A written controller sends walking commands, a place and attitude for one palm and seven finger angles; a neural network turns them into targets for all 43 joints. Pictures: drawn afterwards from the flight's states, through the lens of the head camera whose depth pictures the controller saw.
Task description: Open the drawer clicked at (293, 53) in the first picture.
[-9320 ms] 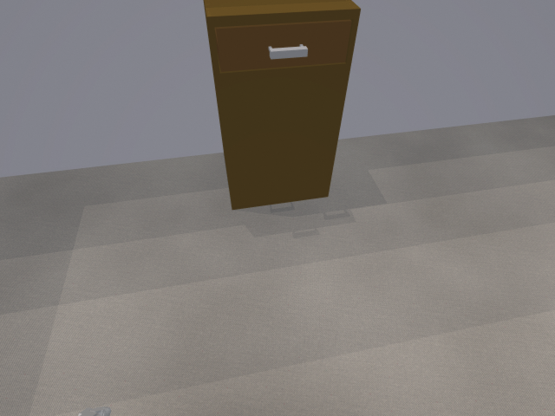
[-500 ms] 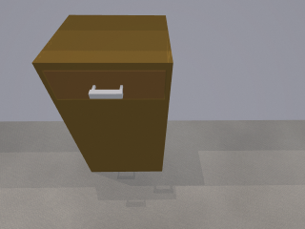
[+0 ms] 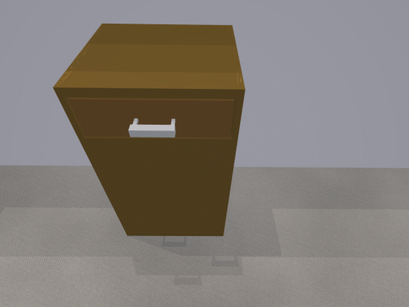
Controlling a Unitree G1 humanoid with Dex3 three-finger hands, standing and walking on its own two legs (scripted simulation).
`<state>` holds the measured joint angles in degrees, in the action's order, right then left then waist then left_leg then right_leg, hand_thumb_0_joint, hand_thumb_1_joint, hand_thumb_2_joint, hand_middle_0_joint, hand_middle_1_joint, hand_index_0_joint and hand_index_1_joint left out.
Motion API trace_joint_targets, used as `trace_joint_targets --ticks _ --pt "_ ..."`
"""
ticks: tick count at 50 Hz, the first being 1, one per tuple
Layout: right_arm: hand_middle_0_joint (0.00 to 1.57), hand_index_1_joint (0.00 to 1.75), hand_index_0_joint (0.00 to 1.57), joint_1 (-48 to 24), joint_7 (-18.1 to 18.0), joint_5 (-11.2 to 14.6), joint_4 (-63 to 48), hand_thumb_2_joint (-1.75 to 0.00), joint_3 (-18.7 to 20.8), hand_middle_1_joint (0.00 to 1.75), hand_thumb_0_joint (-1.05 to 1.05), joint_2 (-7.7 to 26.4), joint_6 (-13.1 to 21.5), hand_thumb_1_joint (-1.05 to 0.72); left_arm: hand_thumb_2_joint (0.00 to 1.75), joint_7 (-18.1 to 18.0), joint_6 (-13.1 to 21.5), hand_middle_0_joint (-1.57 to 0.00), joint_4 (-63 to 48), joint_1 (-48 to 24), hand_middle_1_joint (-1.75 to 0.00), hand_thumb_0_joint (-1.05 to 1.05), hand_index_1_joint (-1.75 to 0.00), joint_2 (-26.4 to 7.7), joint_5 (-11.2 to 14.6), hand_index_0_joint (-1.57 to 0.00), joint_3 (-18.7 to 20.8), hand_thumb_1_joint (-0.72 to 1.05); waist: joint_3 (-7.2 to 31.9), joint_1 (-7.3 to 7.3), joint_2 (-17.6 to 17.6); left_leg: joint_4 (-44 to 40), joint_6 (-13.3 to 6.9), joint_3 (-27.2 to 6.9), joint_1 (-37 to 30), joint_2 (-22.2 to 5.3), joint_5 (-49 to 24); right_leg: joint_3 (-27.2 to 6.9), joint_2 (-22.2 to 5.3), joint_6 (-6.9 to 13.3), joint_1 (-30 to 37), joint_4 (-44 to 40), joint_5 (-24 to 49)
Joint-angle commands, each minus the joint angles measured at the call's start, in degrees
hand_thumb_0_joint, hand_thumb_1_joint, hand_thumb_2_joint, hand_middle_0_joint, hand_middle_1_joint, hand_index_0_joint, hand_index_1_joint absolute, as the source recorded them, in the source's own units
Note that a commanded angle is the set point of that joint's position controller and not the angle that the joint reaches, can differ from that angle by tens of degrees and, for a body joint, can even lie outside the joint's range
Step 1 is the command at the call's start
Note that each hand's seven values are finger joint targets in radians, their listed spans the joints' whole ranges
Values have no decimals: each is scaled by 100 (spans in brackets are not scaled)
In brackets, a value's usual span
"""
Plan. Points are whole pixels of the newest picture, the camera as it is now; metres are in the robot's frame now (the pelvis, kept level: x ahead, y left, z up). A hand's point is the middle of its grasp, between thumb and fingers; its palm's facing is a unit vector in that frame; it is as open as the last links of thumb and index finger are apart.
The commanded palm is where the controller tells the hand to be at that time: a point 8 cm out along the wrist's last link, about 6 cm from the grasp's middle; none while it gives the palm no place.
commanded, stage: look again from close up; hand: left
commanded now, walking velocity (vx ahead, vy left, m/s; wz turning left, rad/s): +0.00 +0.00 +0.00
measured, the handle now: (153, 126) +0.57 +0.18 +0.01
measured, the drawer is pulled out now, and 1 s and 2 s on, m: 0.00 0.00 0.00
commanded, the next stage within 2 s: shuffle to correct the standing spot in 0.12 s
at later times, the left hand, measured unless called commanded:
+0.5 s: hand out of the picture +0.00 +0.16 -0.18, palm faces +0.02 -0.98 -0.18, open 7.3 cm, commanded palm none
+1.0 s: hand out of the picture +0.08 +0.14 -0.17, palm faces +0.04 -0.97 -0.23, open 7.3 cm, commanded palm none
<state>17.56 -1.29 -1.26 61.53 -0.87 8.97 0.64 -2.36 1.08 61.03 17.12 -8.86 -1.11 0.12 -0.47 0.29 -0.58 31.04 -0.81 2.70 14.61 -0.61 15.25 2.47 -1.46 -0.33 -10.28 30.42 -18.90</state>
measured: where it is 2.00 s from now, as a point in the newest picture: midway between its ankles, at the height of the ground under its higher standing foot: outside the picture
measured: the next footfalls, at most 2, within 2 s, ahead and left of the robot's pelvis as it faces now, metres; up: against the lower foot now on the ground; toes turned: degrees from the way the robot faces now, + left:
right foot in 0.84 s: +0.08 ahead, -0.14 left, +0.00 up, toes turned -2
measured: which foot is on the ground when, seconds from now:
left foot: down 0.00-1.00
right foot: down 0.00-0.68, up 0.70-0.82, down 0.84-1.00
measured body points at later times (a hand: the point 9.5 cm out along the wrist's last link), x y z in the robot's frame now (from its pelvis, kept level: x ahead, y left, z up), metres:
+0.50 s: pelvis +0.03 -0.02 -0.01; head +0.04 -0.02 +0.44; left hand +0.00 +0.21 -0.16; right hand +0.02 -0.24 -0.16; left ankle +0.02 +0.11 -0.73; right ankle -0.03 -0.12 -0.73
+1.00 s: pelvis +0.06 -0.03 +0.00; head +0.08 -0.04 +0.45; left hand +0.08 +0.20 -0.15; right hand +0.14 -0.26 -0.16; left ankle +0.07 +0.08 -0.73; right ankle +0.04 -0.13 -0.73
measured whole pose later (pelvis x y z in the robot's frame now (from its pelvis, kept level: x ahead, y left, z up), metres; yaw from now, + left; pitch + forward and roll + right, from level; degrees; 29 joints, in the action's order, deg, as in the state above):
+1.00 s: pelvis +0.06 -0.03 +0.00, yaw +1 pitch +0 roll +1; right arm 9.4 -1.7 -0.8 58.9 1.1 8.7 -0.7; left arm -2.6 0.3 59.3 16.0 -9.1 -1.8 0.9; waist -1.4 -0.5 0.6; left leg 30.5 -0.2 6.5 15.0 -1.6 15.5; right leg 3.9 -1.4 1.5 -13.5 33.0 -19.7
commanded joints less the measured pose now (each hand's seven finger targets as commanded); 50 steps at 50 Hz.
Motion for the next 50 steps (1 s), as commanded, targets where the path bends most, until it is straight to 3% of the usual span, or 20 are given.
trace_joint_targets --ticks 1,11,16,21,23,25,26,27,28,30,31,32,33,34,36,39,42,43,47,50 --pt "20 30 20 244 -25 34 -163 -90 109 30 0 555 135 -90 90 -6 34 -20 -151 385 -30 0 -30 -528 20 -20 89 90 -266 -37 -37 -755 -195 -586 -32 -545 -1019 -340 -333 217 -172 -535 808" --pt "20 30 20 19 -31 53 -78 -90 104 30 0 624 118 -90 90 19 20 -20 -66 382 -30 0 -30 -589 10 -20 76 90 -276 -50 31 -759 -169 -486 -203 -525 -1085 -403 -400 188 -160 -670 1027" --pt "20 30 20 82 -7 -5 -61 -90 218 30 0 791 39 -90 90 127 -45 -20 -45 502 -30 0 -30 -514 -59 -20 110 90 -590 -5 -276 -1255 -361 -867 66 -806 1166 -125 -142 271 -613 -335 -554" --pt "20 30 20 60 -5 -10 -193 -90 287 30 0 765 77 -90 90 192 25 -20 -45 794 -30 0 -30 -480 -79 -20 160 90 -568 -101 -170 -903 -505 -921 433 -787 1062 -214 -195 356 -447 -315 -520" --pt "20 30 20 -40 -1 7 -270 -90 249 30 0 569 134 -90 90 173 81 -20 27 1041 -30 0 -30 -612 -64 -20 211 90 -439 -203 454 56 -370 -345 895 -386 321 -747 -535 509 145 -725 -203" --pt "20 30 20 -348 32 -10 -425 -90 200 30 0 303 153 -90 90 110 122 -20 173 1438 -30 0 -30 -826 -48 -20 296 90 -585 -331 1373 1324 -162 312 1797 -3 908 -1668 -1353 943 719 -1275 815" --pt "20 30 20 -628 49 -21 -540 -90 208 30 0 301 166 -90 90 79 162 -20 226 1613 -30 0 -30 -780 -65 -20 302 90 -706 -432 1303 1857 -168 226 2196 -88 1429 -1848 -1594 1204 904 -1318 1796" --pt "20 30 20 -774 59 1 -589 -90 211 30 0 264 186 -90 90 40 184 -20 243 1634 -30 0 -30 -705 -99 -20 291 90 -775 -423 870 2022 -177 164 2327 -170 1565 -1774 -1706 1370 1030 -1179 2805" --pt "20 30 20 -759 65 30 -572 -90 190 30 0 194 204 -90 90 8 195 -20 238 1524 -30 0 -30 -675 -121 -20 277 90 -641 -338 576 1676 -174 111 2155 -202 1563 -1437 -1627 1347 1152 -867 3750" --pt "20 30 20 -241 34 58 -301 -90 123 30 0 48 199 -90 90 -30 166 -20 147 1143 -30 0 -30 -601 -62 -20 223 90 -283 -13 538 251 -112 292 767 -66 439 -624 -1117 917 736 -197 4686" --pt "20 30 20 302 -10 60 -54 -90 122 30 0 130 209 -90 90 -34 138 -20 104 904 -30 0 -30 -559 2 -20 185 90 31 224 524 -416 -130 203 -327 -70 -1202 -285 -764 585 295 377 4531" --pt "20 30 20 677 -75 25 83 -90 171 30 0 506 230 -90 90 -41 123 -20 67 979 -30 0 -30 -396 56 -20 147 90 433 248 -88 -229 -457 -567 -1347 -832 -3463 -34 -374 225 -442 866 3188" --pt "20 30 20 786 -111 44 100 -90 200 30 0 749 194 -90 90 -81 91 -20 59 1098 -30 0 -30 -187 85 -20 107 90 663 133 -661 -403 -967 -1217 -1414 -1677 -4952 117 -114 45 -566 1143 471" --pt "20 30 20 522 -126 94 73 -90 187 30 0 772 169 -90 90 -114 41 -20 103 1113 -30 0 -30 -143 66 -20 86 90 491 18 -1142 -706 -1196 -1325 -1225 -1926 -5408 -25 -46 4 -717 1499 -1322" --pt "20 30 20 123 -179 81 27 -90 174 30 0 666 137 -90 90 -98 -58 -20 94 755 -30 0 -30 -238 31 -20 103 90 -233 -14 -961 -870 -1201 -1171 -771 -1785 -5359 -160 -241 20 -938 1489 -1421" --pt "20 30 20 -215 -187 86 -130 -90 235 30 0 696 100 -90 90 -55 -84 -20 150 919 -30 0 -30 -194 6 -20 113 90 13 -146 -414 -646 -926 -667 -862 -1453 -4835 11 -239 -13 -575 393 -257" --pt "20 30 20 -368 -132 103 -346 -90 326 30 0 631 47 -90 90 -40 -35 -20 5 913 -30 0 -30 -407 -45 -20 170 90 212 -115 143 -336 -353 -273 -428 -837 -2616 -413 -495 128 -222 -240 2175" --pt "20 30 20 -424 -104 88 -398 -90 336 30 0 578 21 -90 90 -23 -45 -20 -92 769 -30 0 -30 -478 -32 -20 174 90 126 -74 -3 -370 -241 -202 -304 -683 -1950 -516 -643 205 -326 -213 2363" --pt "20 30 20 -349 -44 54 -406 -90 291 30 0 348 -87 -90 90 -29 -25 -20 -322 424 -30 0 -30 -670 -33 -20 195 90 126 -15 701 -90 -1 45 -202 -365 -795 -879 -1038 487 -422 -541 2536" --pt "20 30 20 -301 -19 33 -354 -90 254 30 0 345 -68 -90 90 -18 -42 -20 -428 177 -30 0 -30 -640 -16 -20 169 90 6 -5 391 -406 -21 -87 -309 -474 -943 -643 -795 368 -578 -585 1802"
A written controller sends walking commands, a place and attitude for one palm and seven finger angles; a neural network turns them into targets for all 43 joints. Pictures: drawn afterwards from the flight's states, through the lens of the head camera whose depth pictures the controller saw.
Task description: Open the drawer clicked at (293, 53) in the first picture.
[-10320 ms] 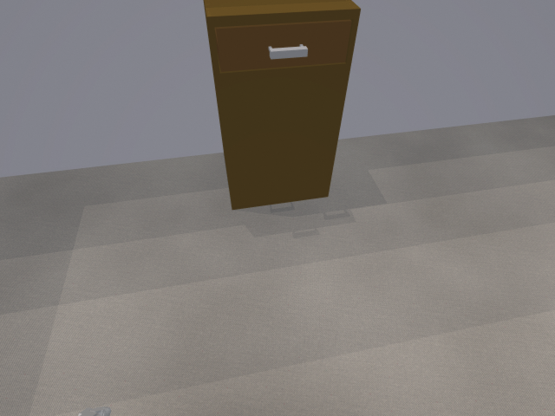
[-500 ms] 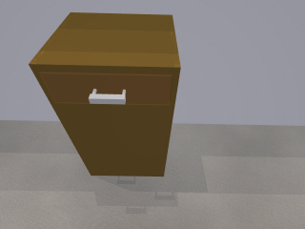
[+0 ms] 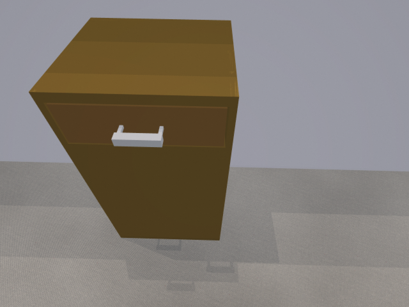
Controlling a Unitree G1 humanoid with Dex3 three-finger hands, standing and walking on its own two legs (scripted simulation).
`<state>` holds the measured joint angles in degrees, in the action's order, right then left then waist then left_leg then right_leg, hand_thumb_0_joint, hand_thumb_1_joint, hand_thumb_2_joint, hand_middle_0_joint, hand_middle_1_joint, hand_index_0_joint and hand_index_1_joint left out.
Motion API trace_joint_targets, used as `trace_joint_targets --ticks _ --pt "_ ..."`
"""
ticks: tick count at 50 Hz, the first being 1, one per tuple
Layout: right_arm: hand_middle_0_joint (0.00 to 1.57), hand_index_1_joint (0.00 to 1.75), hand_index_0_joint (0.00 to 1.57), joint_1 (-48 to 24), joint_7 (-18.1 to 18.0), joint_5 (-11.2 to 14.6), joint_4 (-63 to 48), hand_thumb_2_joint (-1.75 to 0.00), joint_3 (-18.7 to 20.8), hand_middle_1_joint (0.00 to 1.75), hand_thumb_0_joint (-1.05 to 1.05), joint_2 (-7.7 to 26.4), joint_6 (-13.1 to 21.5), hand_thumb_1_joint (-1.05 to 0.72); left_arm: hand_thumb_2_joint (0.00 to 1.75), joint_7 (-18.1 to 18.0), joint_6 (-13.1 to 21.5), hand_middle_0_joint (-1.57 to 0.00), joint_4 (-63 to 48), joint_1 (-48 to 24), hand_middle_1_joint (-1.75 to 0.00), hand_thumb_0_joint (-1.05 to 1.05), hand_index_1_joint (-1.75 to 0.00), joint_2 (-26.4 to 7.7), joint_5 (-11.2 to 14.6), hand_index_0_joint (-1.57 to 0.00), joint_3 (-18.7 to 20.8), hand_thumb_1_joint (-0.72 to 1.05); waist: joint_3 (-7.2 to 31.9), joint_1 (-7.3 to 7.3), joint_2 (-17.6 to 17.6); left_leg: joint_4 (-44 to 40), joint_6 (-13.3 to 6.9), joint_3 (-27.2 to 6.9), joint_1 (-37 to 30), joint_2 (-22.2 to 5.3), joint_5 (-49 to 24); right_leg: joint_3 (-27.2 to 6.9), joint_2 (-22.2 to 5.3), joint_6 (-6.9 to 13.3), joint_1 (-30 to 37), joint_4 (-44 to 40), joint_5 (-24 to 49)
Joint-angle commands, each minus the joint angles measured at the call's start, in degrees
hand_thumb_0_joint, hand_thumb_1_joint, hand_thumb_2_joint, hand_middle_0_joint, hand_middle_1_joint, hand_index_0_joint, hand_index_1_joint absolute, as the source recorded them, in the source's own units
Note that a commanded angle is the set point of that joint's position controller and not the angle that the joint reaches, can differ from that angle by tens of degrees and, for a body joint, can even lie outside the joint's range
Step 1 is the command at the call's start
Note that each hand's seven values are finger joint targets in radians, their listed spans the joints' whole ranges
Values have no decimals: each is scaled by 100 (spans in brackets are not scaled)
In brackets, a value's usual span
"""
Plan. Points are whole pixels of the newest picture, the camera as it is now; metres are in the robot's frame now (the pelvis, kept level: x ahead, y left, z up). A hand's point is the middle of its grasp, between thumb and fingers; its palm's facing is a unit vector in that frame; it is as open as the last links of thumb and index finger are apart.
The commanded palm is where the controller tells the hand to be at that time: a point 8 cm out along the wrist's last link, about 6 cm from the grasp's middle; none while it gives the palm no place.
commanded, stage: come to a stop and stand still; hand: left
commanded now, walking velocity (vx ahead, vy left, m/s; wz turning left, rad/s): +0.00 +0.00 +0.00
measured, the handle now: (139, 134) +0.51 +0.21 +0.01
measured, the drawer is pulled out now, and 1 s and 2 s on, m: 0.00 0.00 0.00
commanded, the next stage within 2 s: look again from close up in 0.44 s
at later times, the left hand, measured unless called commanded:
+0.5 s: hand out of the picture -0.02 +0.15 -0.17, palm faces +0.04 -0.98 -0.18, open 7.3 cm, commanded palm none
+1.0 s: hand out of the picture +0.02 +0.19 -0.17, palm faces +0.02 -0.98 -0.21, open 7.3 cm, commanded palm none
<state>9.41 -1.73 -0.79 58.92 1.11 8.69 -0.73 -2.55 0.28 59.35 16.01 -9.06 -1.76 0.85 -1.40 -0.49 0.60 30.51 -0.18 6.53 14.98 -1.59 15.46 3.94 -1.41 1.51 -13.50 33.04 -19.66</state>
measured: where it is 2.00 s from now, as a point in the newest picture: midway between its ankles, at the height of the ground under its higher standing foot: outside the picture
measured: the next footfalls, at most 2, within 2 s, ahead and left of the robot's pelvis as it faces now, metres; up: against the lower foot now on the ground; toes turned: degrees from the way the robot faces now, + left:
none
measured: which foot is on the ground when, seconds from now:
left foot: down 0.00-1.00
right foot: down 0.00-1.00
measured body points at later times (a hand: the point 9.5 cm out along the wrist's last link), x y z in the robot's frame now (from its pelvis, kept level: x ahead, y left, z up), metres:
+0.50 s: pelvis +0.00 -0.02 +0.01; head +0.01 -0.02 +0.46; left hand -0.02 +0.20 -0.15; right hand -0.03 -0.23 -0.15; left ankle +0.01 +0.12 -0.73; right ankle -0.02 -0.10 -0.73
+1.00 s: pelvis +0.01 +0.02 +0.01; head +0.01 +0.01 +0.45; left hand +0.02 +0.24 -0.15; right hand +0.01 -0.20 -0.16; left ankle +0.00 +0.12 -0.73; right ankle -0.02 -0.10 -0.73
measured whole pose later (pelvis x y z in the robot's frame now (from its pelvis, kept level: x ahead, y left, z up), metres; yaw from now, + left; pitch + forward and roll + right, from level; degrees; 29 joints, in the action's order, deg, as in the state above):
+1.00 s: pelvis +0.01 +0.02 +0.01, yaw +0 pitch -1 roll +0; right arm 17.0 -1.5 -1.1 62.9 -1.6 8.8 0.9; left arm -2.2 1.0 62.0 16.4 -9.2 -0.8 -0.5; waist -1.0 0.3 -0.1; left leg 27.9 -1.6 4.6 11.1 0.0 16.0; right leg 4.1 -1.7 0.2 -9.3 28.2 -18.0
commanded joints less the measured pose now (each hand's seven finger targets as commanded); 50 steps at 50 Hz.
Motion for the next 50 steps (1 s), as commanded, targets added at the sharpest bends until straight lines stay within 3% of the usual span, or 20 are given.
trace_joint_targets --ticks 1,3,10,21,25,26,27,28,29,31,34,35,36,38,40,43,50 --pt "20 30 20 477 30 -19 -90 -90 47 30 0 402 81 -90 90 8 36 -20 -279 264 -30 0 -30 -605 54 -20 95 90 29 48 211 -452 -103 -544 -335 -434 -1040 -725 -696 134 -272 -849 1667" --pt "20 30 20 455 37 -23 -77 -90 30 30 0 466 111 -90 90 28 37 -20 -282 234 -30 0 -30 -618 65 -20 85 90 45 -5 58 -606 -135 -619 -242 -500 -992 -660 -612 73 -132 -942 1322" --pt "20 30 20 595 48 -35 119 -90 -60 30 0 457 130 -90 90 67 64 -20 -178 154 -30 0 -30 -651 89 -20 56 90 -169 -15 27 -849 -61 -607 -199 -453 -596 -681 -603 87 -84 -1385 651" --pt "20 30 20 1015 26 -22 454 -90 -126 30 0 355 146 -90 90 78 108 -20 132 392 -30 0 -30 -518 128 -20 16 90 -246 12 -39 -962 -33 -575 -239 -430 -526 -637 -545 124 2 -1634 392" --pt "20 30 20 1109 1 -4 533 -90 -134 30 0 306 180 -90 90 62 131 -20 253 596 -30 0 -30 -407 130 -20 -9 90 -144 -2 -110 -957 -59 -587 -340 -471 -753 -571 -512 118 105 -1528 789" --pt "20 30 20 395 55 38 157 -90 -74 30 0 499 239 -90 90 -171 246 -20 432 977 -30 0 -30 -521 39 -20 -42 90 -588 -221 -202 389 133 -367 305 -407 -401 -1177 -965 -184 -40 -1536 3358" --pt "20 30 20 893 88 32 -1 -90 -87 30 0 140 136 -90 90 -122 297 -20 147 688 -30 0 -30 -830 58 -20 -12 90 -68 213 11 620 43 -513 262 -251 504 -1277 -1290 159 101 -1596 2440" --pt "20 30 20 1073 109 24 14 -90 -62 30 0 170 124 -90 90 -85 315 -20 46 472 -30 0 -30 -735 52 -20 -19 90 121 271 2 688 32 -482 128 -249 538 -1104 -1179 439 -48 -1591 1590" --pt "20 30 20 1278 122 5 19 -90 -82 30 0 131 117 -90 90 -78 335 -20 -14 347 -30 0 -30 -754 76 -20 5 90 424 340 -87 379 -9 -405 -175 -195 176 -960 -1018 528 54 -1412 1394" --pt "20 30 20 1415 96 -4 55 -90 -103 30 0 212 211 -90 90 -60 340 -20 36 448 -30 0 -30 -525 104 -20 -14 90 370 300 27 -103 -97 -580 -310 -285 -570 -710 -718 401 108 -1032 1665" --pt "20 30 20 1274 35 6 103 -90 -119 30 0 326 260 -90 90 -25 230 -20 132 605 -30 0 -30 -364 102 -20 -58 90 -107 132 -429 -367 -206 -807 -107 -460 -1241 -499 -428 220 114 -768 1412" --pt "20 30 20 1237 20 9 101 -90 -135 30 0 360 251 -90 90 -16 203 -20 149 633 -30 0 -30 -363 116 -20 -69 90 -207 99 -296 -427 -234 -859 -19 -460 -1213 -472 -396 190 159 -788 1272" --pt "20 30 20 1197 13 11 90 -90 -127 30 0 384 241 -90 90 -12 184 -20 158 649 -30 0 -30 -341 121 -20 -73 90 -311 83 -75 -485 -239 -859 21 -458 -1051 -457 -395 167 119 -835 1124" --pt "20 30 20 1161 13 6 109 -90 -135 30 0 432 232 -90 90 -1 154 -20 156 618 -30 0 -30 -339 124 -20 -80 90 -407 69 28 -627 -248 -882 58 -431 -813 -461 -402 139 91 -894 882" --pt "20 30 20 1156 14 -7 151 -90 -145 30 0 450 242 -90 90 8 132 -20 143 589 -30 0 -30 -363 124 -20 -72 90 -424 50 -199 -768 -266 -922 42 -436 -777 -438 -387 111 123 -894 757" --pt "20 30 20 1099 11 -8 183 -90 -148 30 0 486 239 -90 90 15 119 -20 147 549 -30 0 -30 -400 127 -20 -68 90 -420 29 -39 -840 -269 -910 -16 -427 -741 -461 -405 95 150 -942 774" --pt "20 30 20 1074 -8 -10 297 -90 -168 30 0 550 281 -90 90 21 102 -20 163 485 -30 0 -30 -478 126 -20 -49 90 -190 0 -188 -875 -278 -867 -256 -453 -1323 -416 -451 51 388 -912 1198"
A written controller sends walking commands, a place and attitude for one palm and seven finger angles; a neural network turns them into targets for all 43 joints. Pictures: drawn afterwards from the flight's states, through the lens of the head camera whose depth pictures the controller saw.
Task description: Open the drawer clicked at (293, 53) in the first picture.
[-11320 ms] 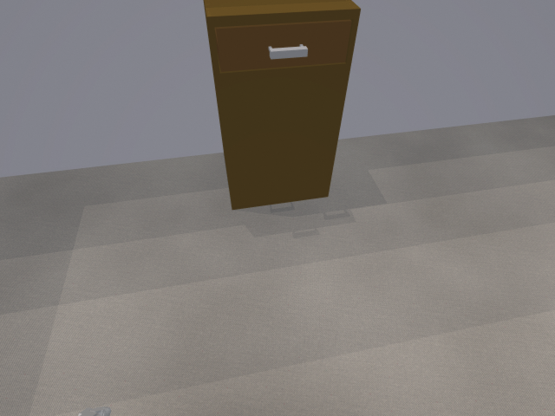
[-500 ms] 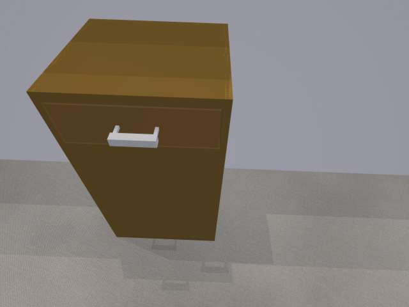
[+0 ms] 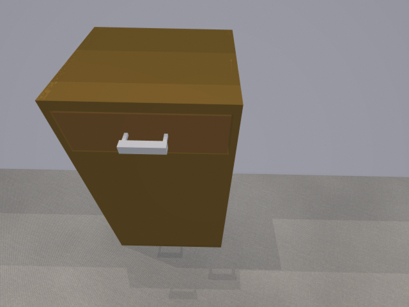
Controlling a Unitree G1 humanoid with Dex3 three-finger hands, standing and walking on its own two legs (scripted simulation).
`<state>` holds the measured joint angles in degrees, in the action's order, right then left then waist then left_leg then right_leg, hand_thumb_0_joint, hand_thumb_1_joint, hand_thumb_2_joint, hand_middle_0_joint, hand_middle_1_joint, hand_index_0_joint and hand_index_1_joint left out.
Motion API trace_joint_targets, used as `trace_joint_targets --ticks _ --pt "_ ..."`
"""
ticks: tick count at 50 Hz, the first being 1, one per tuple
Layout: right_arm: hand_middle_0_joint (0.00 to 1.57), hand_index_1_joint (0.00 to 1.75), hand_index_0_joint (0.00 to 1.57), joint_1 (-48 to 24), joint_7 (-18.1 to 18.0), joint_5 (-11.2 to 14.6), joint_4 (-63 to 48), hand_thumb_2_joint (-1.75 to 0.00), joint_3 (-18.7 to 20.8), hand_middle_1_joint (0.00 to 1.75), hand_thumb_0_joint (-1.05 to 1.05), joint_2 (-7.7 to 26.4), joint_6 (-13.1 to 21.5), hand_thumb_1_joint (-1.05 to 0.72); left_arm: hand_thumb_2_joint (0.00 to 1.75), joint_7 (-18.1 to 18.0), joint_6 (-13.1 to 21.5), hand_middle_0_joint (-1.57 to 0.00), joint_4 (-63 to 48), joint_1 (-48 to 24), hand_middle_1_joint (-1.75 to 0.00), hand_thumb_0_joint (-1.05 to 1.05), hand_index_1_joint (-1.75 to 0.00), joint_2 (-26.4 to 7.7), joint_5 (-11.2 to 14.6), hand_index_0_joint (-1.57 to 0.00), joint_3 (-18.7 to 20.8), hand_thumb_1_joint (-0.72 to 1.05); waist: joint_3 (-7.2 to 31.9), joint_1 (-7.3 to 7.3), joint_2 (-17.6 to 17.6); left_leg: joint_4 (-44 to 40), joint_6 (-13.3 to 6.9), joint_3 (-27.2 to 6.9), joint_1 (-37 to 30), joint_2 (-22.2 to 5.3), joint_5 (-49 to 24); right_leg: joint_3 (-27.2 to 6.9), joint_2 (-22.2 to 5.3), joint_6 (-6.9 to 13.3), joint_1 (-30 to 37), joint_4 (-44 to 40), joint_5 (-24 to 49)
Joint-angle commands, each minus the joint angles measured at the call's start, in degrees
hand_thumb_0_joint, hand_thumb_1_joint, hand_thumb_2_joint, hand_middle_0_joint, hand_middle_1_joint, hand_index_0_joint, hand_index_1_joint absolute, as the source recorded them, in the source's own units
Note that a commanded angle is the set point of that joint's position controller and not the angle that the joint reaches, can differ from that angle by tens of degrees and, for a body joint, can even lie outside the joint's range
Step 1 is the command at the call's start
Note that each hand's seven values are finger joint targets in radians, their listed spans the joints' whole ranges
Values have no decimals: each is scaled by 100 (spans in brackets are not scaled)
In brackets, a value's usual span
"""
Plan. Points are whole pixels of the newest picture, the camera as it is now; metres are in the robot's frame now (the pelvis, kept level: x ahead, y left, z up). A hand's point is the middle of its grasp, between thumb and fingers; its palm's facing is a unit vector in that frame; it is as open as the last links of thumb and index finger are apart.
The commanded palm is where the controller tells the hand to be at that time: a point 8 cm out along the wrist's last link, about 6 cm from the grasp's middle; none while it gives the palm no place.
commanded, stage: look again from close up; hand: left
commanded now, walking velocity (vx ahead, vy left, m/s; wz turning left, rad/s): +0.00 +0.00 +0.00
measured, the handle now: (144, 141) +0.51 +0.19 +0.01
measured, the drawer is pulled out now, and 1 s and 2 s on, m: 0.00 0.00 0.00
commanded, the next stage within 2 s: raise the hand with hooked fingers in 0.02 s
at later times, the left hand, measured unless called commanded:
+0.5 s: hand (113, 293) +0.16 +0.19 -0.06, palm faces -0.06 -0.16 -0.99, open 8.3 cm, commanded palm +0.15 +0.22 +0.00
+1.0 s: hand (103, 248) +0.22 +0.21 +0.02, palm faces -0.01 -0.09 -1.00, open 11.3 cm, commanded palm +0.20 +0.21 +0.08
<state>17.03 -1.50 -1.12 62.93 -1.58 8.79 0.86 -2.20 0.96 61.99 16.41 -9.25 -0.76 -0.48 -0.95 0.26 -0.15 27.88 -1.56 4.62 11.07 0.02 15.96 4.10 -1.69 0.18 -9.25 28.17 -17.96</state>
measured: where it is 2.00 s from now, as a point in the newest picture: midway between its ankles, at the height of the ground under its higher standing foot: outside the picture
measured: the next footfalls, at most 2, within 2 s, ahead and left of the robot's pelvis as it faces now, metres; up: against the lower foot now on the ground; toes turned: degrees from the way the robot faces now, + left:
none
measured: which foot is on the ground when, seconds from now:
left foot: down 0.00-1.00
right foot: down 0.00-1.00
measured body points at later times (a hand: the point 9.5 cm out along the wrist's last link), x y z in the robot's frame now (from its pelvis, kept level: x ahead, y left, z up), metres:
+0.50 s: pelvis -0.03 -0.02 -0.03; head -0.01 -0.04 +0.41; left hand +0.16 +0.19 +0.00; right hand +0.20 -0.26 -0.10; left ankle -0.01 +0.10 -0.74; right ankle -0.03 -0.11 -0.74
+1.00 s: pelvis -0.01 -0.04 -0.02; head +0.02 -0.07 +0.43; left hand +0.21 +0.21 +0.07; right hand +0.17 -0.26 -0.14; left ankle -0.01 +0.10 -0.74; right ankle -0.03 -0.12 -0.74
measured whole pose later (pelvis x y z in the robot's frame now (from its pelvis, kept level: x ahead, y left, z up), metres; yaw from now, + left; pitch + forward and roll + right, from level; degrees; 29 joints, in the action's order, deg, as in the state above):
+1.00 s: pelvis -0.01 -0.04 -0.02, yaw +0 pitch +6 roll +2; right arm 8.9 -1.0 -2.8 35.1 0.4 13.5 -5.5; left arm -15.1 2.7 -2.2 15.6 -23.9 -55.7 -0.6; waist 2.5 -4.0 -3.2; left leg 36.6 0.9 3.9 24.4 -2.0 17.9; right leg 3.5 0.1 3.1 -24.0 39.6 -21.7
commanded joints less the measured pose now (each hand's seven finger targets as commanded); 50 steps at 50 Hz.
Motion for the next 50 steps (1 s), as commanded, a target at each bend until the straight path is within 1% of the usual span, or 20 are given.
trace_joint_targets --ticks 1,5,6,7,8,9,10,11,12,13,14,16,19,23,27,30,35,40,44,50 --pt "20 30 20 298 -30 26 -94 -90 102 30 0 541 121 -90 90 -14 32 -20 -95 441 -30 0 -30 -483 25 -20 83 90 -216 -72 -71 -613 -138 -668 107 -616 -1406 -435 -430 180 -22 -438 1067" --pt "20 30 20 275 -35 29 -29 -90 95 30 0 553 113 -90 90 -11 21 -20 -48 426 -30 0 -30 -470 19 -20 78 90 -297 -70 -11 -659 -129 -644 73 -618 -1373 -430 -440 165 -55 -475 1073" --pt "20 30 20 -256 20 105 -464 -90 171 30 0 761 125 -90 90 -225 125 -20 54 723 -30 0 -30 -629 -67 -20 70 90 -644 -227 490 491 57 -523 544 -665 -1900 -804 -725 66 -381 -636 3121" --pt "20 30 20 -181 -189 357 -2369 -90 266 30 0 1618 922 -90 89 -335 1015 -20 -8508 -3831 -32 0 -32 -2660 -1049 -20 297 88 2277 294 -1274 -279 -124 -493 -1141 -110 -2866 -813 3 317 -186 114 2839" --pt "20 30 20 -483 -395 240 -2113 -90 244 30 0 1216 1494 -90 88 -752 617 -20 -7065 -1042 -33 0 -33 -2190 -1230 -20 293 85 2304 -198 -2121 -278 72 -650 -1906 -433 -3902 -273 67 350 -734 587 1085" --pt "20 30 20 -629 -407 381 -2067 -90 369 30 0 942 1659 -90 87 -1034 -254 -21 -6522 425 -34 0 -34 -1024 -1154 -21 -273 83 1518 -6 -1560 -556 291 -711 -1018 -435 -3354 28 173 192 -1229 894 6" --pt "20 30 20 -576 -378 339 -2035 -90 333 30 0 881 1675 -90 86 -1057 -402 -21 -6342 517 -36 0 -36 -441 -1561 -21 -708 81 876 67 -995 -365 174 -614 -507 -417 -2893 -2 170 162 -1406 731 111" --pt "20 30 20 -815 -307 204 -2342 -90 406 30 0 1170 1643 -90 85 -1244 -355 -21 -6700 -44 -37 0 -37 -1025 -2063 -21 -453 78 348 142 -745 -147 135 -741 41 -314 -2042 -51 176 206 -1640 496 201" --pt "20 30 20 -785 -263 63 -2519 -90 458 30 0 1300 1501 -90 84 -1431 -321 -21 -6636 127 -39 0 -39 -1365 -2775 -21 -258 76 596 142 -355 105 87 -722 387 -201 -1490 -53 233 257 -1732 410 408" --pt "20 30 20 -873 -199 -36 -2783 -90 472 30 0 1247 1349 -90 83 -1560 -355 -21 -6305 809 -40 0 -40 -1112 -3320 -21 -391 74 694 21 115 345 47 -677 599 -150 -1373 -18 297 279 -1851 476 390" --pt "20 30 20 -975 -94 -62 -3086 -90 525 30 0 1243 1179 -90 82 -1676 -378 -21 -6265 1340 -42 0 -42 -1038 -3839 -21 -409 71 979 -218 217 422 90 -636 803 -104 -1360 -119 344 317 -1729 596 227" --pt "20 30 20 -1277 102 -176 -3429 -90 596 30 0 1230 731 -90 80 -1894 -367 -22 -5782 1946 -45 0 -45 -702 -4878 -22 -702 67 515 -425 874 641 140 -426 1520 -42 -649 -223 437 376 -2267 753 -354" --pt "20 30 20 -1641 375 -166 -3863 -90 608 30 0 1176 194 -90 77 -2078 -65 -22 -5922 2134 -50 0 -50 -943 -5729 -22 -387 60 718 -776 951 952 112 -303 1920 76 -390 -646 368 474 -2196 959 -129" --pt "20 30 20 -1727 427 -232 -4225 -90 551 30 0 1045 -166 -90 73 -2529 141 -23 -6878 971 -55 0 -55 -1840 -6382 -23 378 50 1524 -791 478 1348 44 -271 1779 225 -340 -1042 285 424 -2327 1158 -72" --pt "20 30 20 -1691 249 -284 -4200 -90 572 30 0 969 -324 -90 69 -2878 108 -24 -7726 -667 -62 0 -62 -2186 -6245 -24 595 41 2025 -435 -179 1758 -44 -337 1268 272 -263 -1301 197 366 -2541 1081 -99" --pt "20 30 20 -1790 122 -290 -4056 -90 507 30 0 942 -287 -90 66 -2806 101 -24 -7682 -1346 -66 0 -66 -2179 -6035 -24 395 34 1710 -150 -185 1879 -88 -353 1292 291 -64 -1311 156 277 -2566 849 -169" --pt "20 30 20 -1903 1 -196 -3883 -90 374 30 0 924 -308 -90 61 -2116 -232 -25 -7107 -1132 -74 0 -74 -2106 -5687 -25 150 22 1545 -205 -3 1426 -108 -309 1416 277 -272 -1088 143 153 -1621 615 653" --pt "20 30 20 -1878 -52 -156 -3805 -90 289 30 0 937 -334 -90 56 -1413 -241 -26 -7070 -631 -81 0 -81 -2421 -5495 -26 430 11 1460 -490 183 927 -73 -289 1337 262 -697 -1090 75 96 -770 444 1508" --pt "20 30 20 -1826 -13 -183 -3822 -90 337 30 0 952 -306 -90 52 -1369 48 -26 -7359 -430 -87 0 -87 -2598 -5469 -26 826 1 1516 -643 303 748 -78 -267 1206 261 -953 -965 68 91 -459 440 1968" --pt "20 30 20 -1711 16 -103 -3730 -90 479 30 0 989 -270 -90 46 -1690 154 -27 -7495 -1029 -96 0 -96 -2569 -5422 -27 884 -13 1612 -532 215 661 -81 -239 975 276 -1041 -784 50 82 -564 404 1911"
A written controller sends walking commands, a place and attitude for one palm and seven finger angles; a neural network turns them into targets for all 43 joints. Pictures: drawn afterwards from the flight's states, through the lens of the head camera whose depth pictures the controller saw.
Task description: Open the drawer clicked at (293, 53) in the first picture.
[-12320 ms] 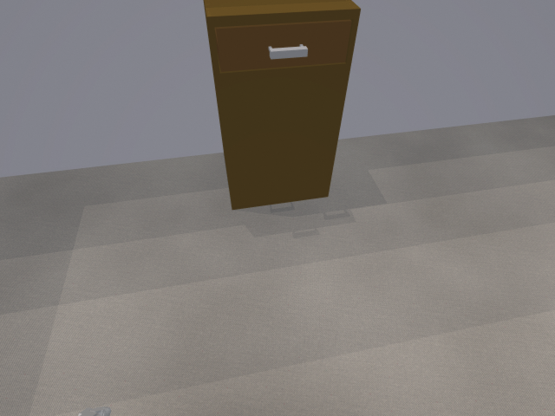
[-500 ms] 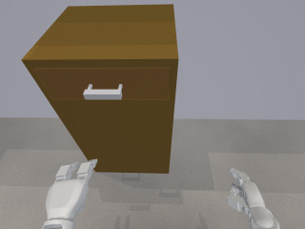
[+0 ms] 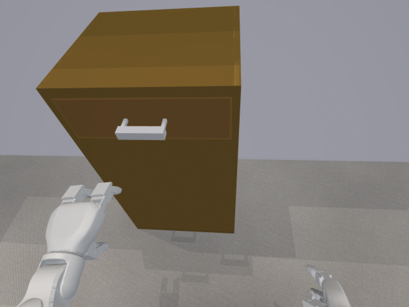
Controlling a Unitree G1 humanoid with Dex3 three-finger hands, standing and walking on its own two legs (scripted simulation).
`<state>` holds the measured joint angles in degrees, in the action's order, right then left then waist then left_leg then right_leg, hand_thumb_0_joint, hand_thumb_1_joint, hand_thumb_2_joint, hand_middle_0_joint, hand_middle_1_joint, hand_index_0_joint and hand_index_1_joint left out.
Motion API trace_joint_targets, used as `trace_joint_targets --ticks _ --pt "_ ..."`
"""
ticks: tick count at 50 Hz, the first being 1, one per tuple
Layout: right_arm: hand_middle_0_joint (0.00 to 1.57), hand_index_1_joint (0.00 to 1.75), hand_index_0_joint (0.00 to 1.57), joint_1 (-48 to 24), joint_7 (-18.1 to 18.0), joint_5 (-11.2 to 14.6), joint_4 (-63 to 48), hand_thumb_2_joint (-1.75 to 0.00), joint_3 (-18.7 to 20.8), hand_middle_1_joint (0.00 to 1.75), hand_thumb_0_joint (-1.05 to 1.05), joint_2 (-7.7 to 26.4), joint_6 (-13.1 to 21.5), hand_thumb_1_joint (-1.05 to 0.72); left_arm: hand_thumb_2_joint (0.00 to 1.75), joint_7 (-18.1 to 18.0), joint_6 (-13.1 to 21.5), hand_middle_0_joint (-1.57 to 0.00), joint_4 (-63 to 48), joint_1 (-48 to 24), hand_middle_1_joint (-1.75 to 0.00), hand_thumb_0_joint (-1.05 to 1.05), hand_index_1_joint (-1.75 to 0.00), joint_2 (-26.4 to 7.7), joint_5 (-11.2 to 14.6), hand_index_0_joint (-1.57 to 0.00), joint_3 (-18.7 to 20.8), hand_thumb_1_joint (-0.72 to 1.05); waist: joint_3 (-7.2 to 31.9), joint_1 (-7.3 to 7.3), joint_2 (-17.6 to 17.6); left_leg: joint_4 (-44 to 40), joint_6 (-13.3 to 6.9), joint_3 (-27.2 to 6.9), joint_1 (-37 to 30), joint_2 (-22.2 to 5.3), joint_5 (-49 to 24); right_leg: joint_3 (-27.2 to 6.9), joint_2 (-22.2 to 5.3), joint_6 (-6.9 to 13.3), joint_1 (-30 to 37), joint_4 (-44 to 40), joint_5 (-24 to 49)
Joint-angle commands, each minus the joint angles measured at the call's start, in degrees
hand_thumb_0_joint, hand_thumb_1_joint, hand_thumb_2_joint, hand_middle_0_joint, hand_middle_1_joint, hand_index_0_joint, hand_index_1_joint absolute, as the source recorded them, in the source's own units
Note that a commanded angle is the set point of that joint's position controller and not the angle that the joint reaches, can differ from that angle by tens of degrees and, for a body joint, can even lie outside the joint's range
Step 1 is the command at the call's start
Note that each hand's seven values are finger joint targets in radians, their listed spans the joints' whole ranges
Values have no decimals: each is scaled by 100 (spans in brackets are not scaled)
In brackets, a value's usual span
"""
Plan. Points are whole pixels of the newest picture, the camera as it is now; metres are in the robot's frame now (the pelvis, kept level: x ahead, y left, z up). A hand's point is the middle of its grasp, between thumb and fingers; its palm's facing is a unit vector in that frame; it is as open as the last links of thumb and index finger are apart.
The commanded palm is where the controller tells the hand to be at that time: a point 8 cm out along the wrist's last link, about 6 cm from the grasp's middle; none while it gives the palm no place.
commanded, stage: raise the hand with hooked fingers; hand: left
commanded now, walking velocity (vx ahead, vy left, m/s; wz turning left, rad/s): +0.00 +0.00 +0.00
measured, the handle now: (142, 127) +0.52 +0.23 +0.03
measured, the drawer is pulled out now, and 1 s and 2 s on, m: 0.00 0.00 0.00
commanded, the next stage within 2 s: move the hooked fingers above the handle in 1.02 s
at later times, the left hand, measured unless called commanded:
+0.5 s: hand (71, 176) +0.30 +0.28 +0.12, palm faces +0.07 -0.08 -0.99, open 13.7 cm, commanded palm +0.27 +0.27 +0.18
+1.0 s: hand (67, 174) +0.30 +0.28 +0.13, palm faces +0.06 -0.08 -1.00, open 13.8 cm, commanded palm +0.27 +0.28 +0.20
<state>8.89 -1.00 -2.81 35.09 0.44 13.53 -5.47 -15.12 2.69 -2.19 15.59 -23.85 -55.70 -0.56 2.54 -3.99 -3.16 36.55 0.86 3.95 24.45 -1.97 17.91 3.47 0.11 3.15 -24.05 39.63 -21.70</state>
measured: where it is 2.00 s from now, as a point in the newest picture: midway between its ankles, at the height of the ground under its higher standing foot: outside the picture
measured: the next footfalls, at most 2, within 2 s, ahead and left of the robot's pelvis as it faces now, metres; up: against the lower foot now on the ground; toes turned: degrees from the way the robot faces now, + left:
none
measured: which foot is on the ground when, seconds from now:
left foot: down 0.00-1.00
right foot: down 0.00-1.00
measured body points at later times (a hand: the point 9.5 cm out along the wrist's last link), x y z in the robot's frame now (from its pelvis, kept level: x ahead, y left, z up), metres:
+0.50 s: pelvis +0.01 +0.03 +0.02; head +0.02 -0.01 +0.46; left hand +0.29 +0.28 +0.17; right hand +0.23 -0.17 -0.08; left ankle +0.00 +0.14 -0.72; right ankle -0.02 -0.08 -0.72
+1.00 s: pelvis -0.01 +0.04 +0.02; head +0.02 +0.00 +0.47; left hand +0.29 +0.28 +0.18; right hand +0.18 -0.19 -0.10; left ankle +0.00 +0.14 -0.72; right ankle -0.02 -0.08 -0.72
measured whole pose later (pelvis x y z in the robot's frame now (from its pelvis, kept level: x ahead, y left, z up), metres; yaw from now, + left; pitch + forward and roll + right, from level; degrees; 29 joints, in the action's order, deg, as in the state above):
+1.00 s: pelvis -0.01 +0.04 +0.02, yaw +1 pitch +1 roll +0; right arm 8.1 -0.1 0.8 36.7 0.2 15.5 -8.6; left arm -0.1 0.2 -1.5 -5.5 -30.0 -50.0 -2.0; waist -1.1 -4.9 -4.8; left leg 23.8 -1.7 3.6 13.5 0.6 11.4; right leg 3.8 -1.6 0.4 -11.9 25.1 -14.2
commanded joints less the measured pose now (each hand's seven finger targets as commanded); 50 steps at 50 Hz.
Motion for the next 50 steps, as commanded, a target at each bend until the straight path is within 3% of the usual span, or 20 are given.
trace_joint_targets --ticks 1,5,7,10,12,14,19,31,35,39,44,50 --pt "20 30 20 -883 -31 81 -929 -90 305 30 0 534 361 -90 45 -417 -46 -27 -1133 -1057 -98 0 -98 -1111 78 -27 870 -15 1370 -107 426 -230 -324 -163 -439 481 -1278 -696 -126 -204 949 -736 2274" --pt "20 30 20 -908 -29 138 -880 -90 339 30 0 578 341 -90 41 -289 -261 -28 -1295 -1541 -103 0 -103 -1104 86 -28 639 -24 1550 -76 278 -342 -342 -163 -848 452 -1565 -537 -96 -186 990 -762 2330" --pt "20 30 20 -923 -29 165 -876 -90 333 30 0 597 304 -90 39 -139 -375 -29 -1347 -1695 -107 0 -107 -1065 101 -29 502 -29 1463 -66 235 -435 -338 -195 -1027 426 -1754 -412 -61 -171 977 -778 2373" --pt "20 30 20 -989 -34 212 -892 -90 275 30 0 604 235 -90 36 125 -562 -29 -1245 -1736 -111 0 -111 -1185 155 -29 529 -36 1329 -117 348 -581 -334 -210 -1103 421 -1924 -372 -53 -184 1166 -875 2526" --pt "20 30 20 -1011 -42 239 -902 -90 231 30 0 607 166 -90 34 280 -663 -29 -1203 -1982 -114 0 -114 -1313 166 -29 570 -41 1142 -125 290 -733 -315 -228 -1176 393 -1948 -305 -23 -168 1184 -968 2390" --pt "20 30 20 -1042 -40 267 -911 -90 207 30 0 625 118 -90 32 442 -729 -30 -1205 -2208 -117 0 -117 -1480 196 -30 685 -45 1203 -140 210 -813 -312 -223 -1288 387 -2084 -315 -1 -163 1351 -1065 2459" --pt "20 30 20 -1076 -26 319 -885 -90 136 30 0 622 -13 -90 30 859 -841 -30 -1101 -2849 -120 0 -120 -1466 291 -30 519 -50 1066 -51 74 -1022 -285 -249 -1546 351 -2259 -237 43 -156 1426 -1277 2403" --pt "20 30 20 -982 -6 344 -789 -90 70 30 0 684 -102 -90 30 1521 -632 -30 -995 -4226 -120 0 -120 -1956 498 -30 647 -50 1286 -22 45 -1319 -251 -394 -1877 325 -2534 -146 42 -127 1741 -1552 2329" --pt "20 30 20 -938 85 375 -818 -90 88 30 0 726 -143 -90 30 1682 -624 -30 -713 -3626 -120 0 -120 -1738 595 -30 576 -50 1143 -93 133 -1386 -227 -362 -1779 294 -2612 -121 38 -127 1755 -1590 2338" --pt "20 30 20 -942 116 366 -901 -90 127 30 0 768 -122 -90 30 1674 -477 -30 -945 -3554 -120 0 -120 -1816 620 -30 696 -50 1147 -133 215 -1434 -260 -371 -1753 291 -2372 -137 73 -131 1714 -1645 2120" --pt "20 30 20 -885 88 353 -830 -90 159 30 0 763 -19 -90 30 1362 -212 -30 -1274 -3796 -120 0 -120 -2074 595 -30 956 -50 1355 -166 -36 -1441 -260 -392 -1810 318 -2247 -173 70 -115 1736 -1652 1965" --pt "20 30 20 -915 51 404 -696 -90 160 30 0 734 29 -90 30 1113 -329 -30 -938 -3945 -120 0 -120 -1902 553 -30 765 -50 1203 -111 -9 -1501 -252 -331 -1739 334 -1903 -176 30 -136 1601 -1716 1655"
